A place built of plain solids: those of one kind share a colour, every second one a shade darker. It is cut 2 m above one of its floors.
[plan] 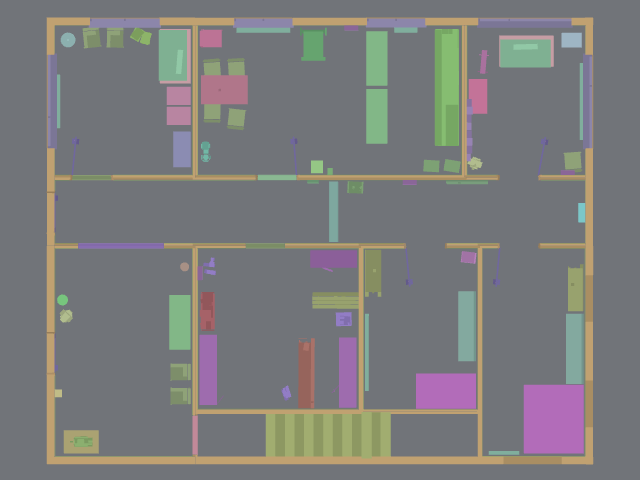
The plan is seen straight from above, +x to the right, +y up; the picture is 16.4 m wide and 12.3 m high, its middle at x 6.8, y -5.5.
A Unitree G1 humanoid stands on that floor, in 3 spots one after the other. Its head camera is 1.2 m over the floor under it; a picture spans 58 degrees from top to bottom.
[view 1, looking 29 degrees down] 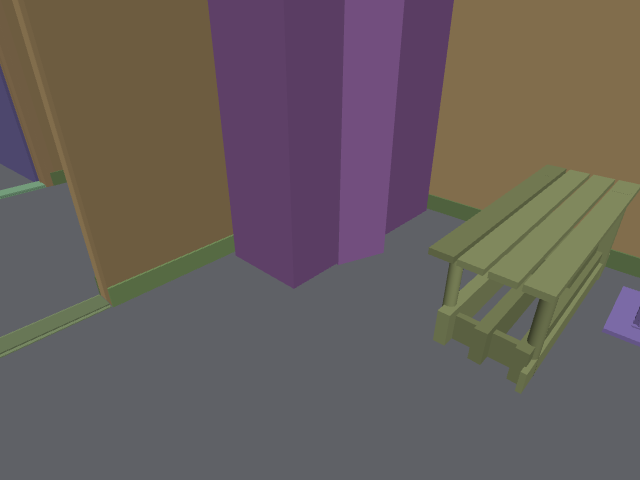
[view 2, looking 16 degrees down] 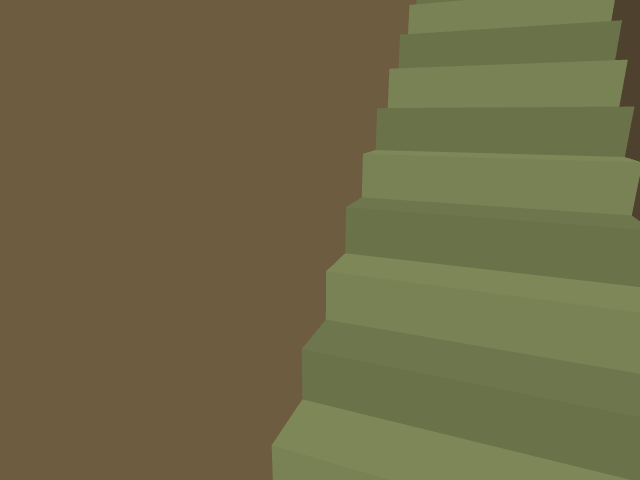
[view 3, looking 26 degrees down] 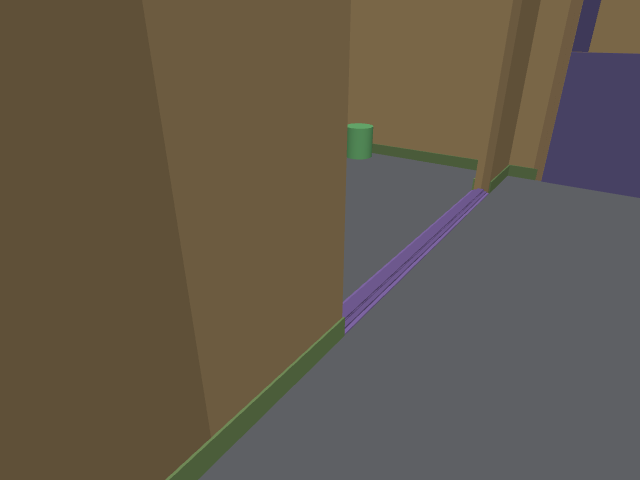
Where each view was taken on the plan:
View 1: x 5.40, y -7.45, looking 43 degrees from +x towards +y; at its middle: lockers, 2.08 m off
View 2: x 4.41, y -10.51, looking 21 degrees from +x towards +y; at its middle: wall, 1.59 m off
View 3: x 4.10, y -4.80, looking -145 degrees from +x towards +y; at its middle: wall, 1.54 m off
